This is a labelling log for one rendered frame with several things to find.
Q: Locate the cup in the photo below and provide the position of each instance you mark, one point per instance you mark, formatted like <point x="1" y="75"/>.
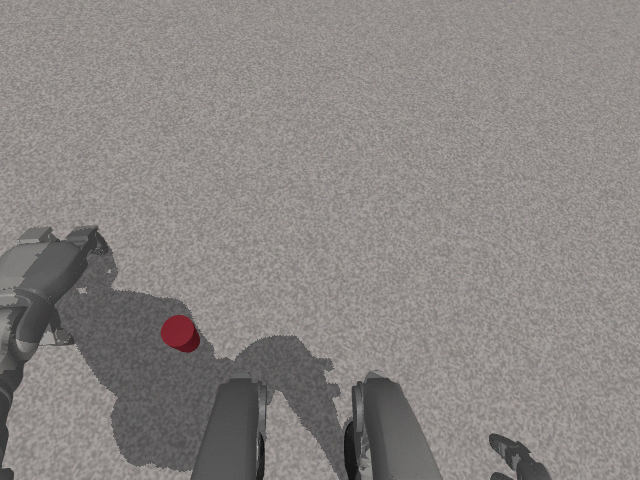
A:
<point x="180" y="333"/>

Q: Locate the left robot hand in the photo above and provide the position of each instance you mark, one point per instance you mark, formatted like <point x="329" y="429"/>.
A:
<point x="44" y="265"/>

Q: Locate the left robot arm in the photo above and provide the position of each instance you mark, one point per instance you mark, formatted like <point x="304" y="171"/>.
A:
<point x="24" y="317"/>

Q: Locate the right robot hand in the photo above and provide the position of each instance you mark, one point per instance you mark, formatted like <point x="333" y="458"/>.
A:
<point x="518" y="458"/>

